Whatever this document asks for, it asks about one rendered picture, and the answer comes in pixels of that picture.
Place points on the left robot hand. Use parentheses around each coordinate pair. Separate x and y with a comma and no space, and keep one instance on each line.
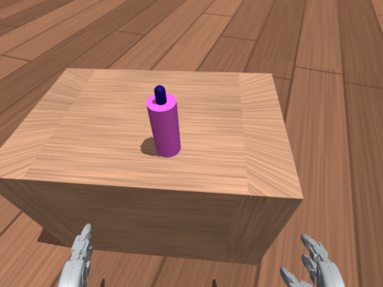
(77,268)

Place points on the right robot hand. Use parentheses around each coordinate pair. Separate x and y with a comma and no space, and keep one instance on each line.
(323,272)

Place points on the bottle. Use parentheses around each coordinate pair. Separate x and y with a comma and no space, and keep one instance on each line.
(163,114)

